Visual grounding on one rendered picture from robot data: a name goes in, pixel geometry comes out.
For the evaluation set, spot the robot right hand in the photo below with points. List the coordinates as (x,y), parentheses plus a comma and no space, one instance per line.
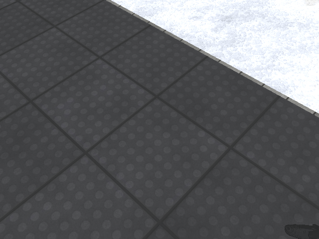
(302,231)

